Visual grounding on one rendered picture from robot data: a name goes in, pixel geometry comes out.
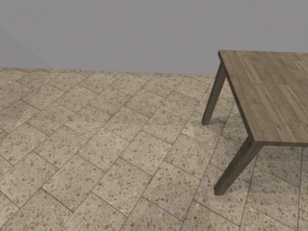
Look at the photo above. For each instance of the table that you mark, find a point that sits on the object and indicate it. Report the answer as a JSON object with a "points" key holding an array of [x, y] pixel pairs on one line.
{"points": [[271, 92]]}

